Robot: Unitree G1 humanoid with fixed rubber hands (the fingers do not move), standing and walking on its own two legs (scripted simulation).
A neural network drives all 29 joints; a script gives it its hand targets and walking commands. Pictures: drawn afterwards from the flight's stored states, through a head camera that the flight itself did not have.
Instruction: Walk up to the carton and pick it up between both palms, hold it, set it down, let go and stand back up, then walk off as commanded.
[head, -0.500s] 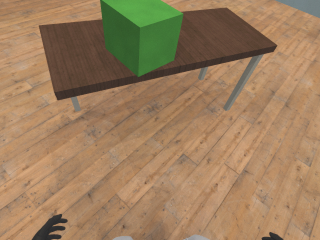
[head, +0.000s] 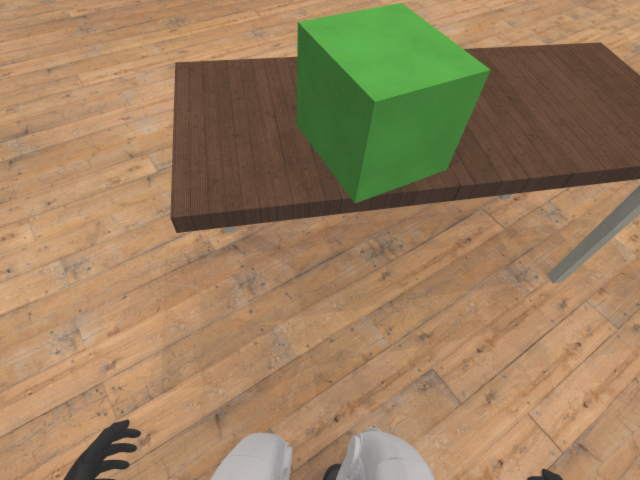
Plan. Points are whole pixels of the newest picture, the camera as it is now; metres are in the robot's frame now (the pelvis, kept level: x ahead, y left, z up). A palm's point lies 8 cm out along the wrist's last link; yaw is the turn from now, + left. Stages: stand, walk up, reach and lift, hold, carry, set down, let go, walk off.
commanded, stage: walk up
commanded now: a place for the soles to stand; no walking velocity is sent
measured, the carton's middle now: (378, 102) +0.75 -0.08 +0.03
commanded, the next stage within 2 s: none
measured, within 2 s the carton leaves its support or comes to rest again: neither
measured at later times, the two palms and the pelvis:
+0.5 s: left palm (102, 439) +0.17 +0.30 -0.13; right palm (577, 458) +0.16 -0.31 -0.05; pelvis +0.08 +0.01 +0.00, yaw +4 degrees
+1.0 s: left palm (217, 449) +0.16 +0.14 -0.12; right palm out of the picture +0.22 -0.48 -0.08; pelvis +0.11 -0.17 -0.02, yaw +8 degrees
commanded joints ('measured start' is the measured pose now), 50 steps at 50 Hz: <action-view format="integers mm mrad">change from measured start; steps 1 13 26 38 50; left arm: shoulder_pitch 46 -56 -99 410 45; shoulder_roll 228 169 243 348 320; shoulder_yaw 140 111 150 229 167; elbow -89 -202 -145 40 -58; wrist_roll -10 14 41 14 3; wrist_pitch -45 5 63 10 -36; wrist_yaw -8 -26 -37 -36 -2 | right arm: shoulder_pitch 97 445 177 -166 103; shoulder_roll -254 -383 -410 -273 -332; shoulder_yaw -96 -156 -146 -103 -126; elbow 12 117 20 -25 74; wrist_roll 4 -19 -28 -63 2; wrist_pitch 14 -35 -49 -33 27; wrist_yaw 1 -61 -103 -99 -10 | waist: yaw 41 -142 -33 304 29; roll -61 275 119 -234 52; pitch -80 -263 -176 -186 -7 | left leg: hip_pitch -191 448 194 -696 -450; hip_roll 129 243 438 73 119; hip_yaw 2 -305 -517 -15 -39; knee -88 -1010 -946 -107 -50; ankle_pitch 151 392 414 -9 204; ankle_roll -39 15 204 -12 -10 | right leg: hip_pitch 134 -239 -447 422 122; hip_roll -295 -52 -89 -142 -293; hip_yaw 361 144 355 531 688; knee -608 352 420 -326 -706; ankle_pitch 205 338 -14 -262 -554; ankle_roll -25 67 128 173 150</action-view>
